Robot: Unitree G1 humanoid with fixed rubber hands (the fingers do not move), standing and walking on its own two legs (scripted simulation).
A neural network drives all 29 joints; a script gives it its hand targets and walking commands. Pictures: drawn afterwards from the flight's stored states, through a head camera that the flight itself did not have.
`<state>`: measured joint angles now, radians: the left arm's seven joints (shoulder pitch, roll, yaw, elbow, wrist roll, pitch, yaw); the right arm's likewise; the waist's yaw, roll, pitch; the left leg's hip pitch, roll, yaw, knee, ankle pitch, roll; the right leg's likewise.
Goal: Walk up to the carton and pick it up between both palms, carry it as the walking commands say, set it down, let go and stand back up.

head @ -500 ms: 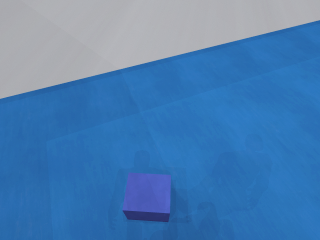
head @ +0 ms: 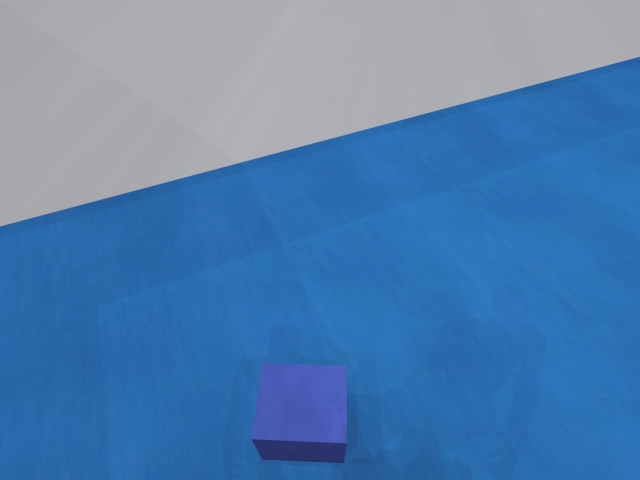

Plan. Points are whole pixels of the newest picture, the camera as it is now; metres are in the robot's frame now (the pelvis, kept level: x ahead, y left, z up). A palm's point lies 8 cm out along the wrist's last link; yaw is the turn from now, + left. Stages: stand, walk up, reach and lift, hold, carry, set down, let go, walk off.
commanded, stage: walk up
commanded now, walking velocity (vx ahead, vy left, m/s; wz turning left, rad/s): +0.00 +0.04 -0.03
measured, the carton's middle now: (303, 413) +0.41 +0.08 -0.67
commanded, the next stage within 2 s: stand in 0.66 s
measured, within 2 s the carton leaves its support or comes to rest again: neither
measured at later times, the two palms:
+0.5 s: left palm out of the picture -0.04 +0.21 -0.15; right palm out of the picture -0.05 -0.18 -0.15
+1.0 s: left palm out of the picture -0.04 +0.22 -0.15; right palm out of the picture -0.07 -0.16 -0.15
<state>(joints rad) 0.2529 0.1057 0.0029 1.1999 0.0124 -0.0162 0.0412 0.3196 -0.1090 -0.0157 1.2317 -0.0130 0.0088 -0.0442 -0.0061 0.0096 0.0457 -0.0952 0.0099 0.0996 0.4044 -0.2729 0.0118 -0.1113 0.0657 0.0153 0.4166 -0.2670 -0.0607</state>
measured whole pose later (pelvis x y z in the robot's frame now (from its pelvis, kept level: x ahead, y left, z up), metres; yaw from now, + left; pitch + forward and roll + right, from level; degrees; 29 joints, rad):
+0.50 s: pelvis -0.01 +0.02 +0.00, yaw -1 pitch -2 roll +0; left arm 0.28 0.08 -0.02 1.23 0.01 -0.01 0.05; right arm 0.32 -0.09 -0.01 1.19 -0.02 -0.01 -0.05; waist 0.00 0.00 0.04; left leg -0.11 -0.01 0.12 0.42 -0.27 0.04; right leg -0.14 0.04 0.03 0.45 -0.27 -0.04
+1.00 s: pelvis -0.01 +0.03 +0.00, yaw -1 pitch -2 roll +0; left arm 0.26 0.08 -0.02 1.25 0.01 0.00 0.05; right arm 0.33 -0.08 0.00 1.19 -0.02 -0.01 -0.05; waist -0.01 0.00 0.05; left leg -0.12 -0.02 0.14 0.43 -0.27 0.05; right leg -0.16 0.04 0.05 0.47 -0.27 -0.02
